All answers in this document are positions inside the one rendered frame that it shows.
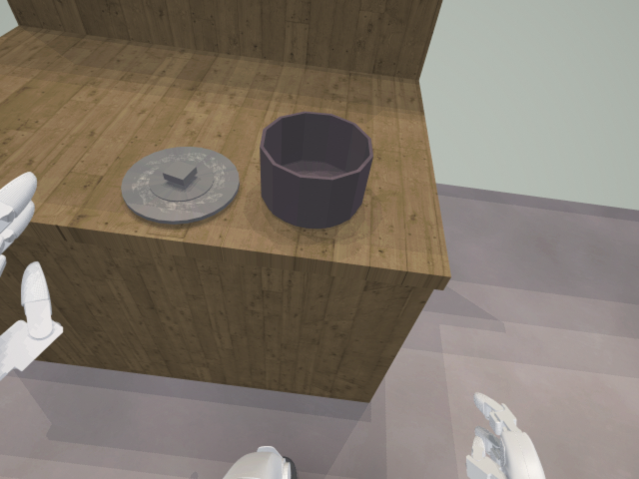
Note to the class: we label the knob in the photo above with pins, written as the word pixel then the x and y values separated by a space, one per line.
pixel 180 173

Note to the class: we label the lid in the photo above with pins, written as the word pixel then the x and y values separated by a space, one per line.
pixel 151 197

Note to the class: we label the robot left thigh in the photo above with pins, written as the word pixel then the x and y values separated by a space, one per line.
pixel 260 465

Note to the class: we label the robot left shin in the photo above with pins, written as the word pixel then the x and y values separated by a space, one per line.
pixel 268 449

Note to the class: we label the table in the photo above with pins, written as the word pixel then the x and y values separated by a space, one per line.
pixel 90 87

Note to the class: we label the robot left hand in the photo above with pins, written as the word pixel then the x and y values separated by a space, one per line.
pixel 24 341

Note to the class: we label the pot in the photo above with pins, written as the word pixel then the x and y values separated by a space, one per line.
pixel 314 169

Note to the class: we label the robot right hand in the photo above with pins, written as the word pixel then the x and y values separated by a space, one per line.
pixel 513 456

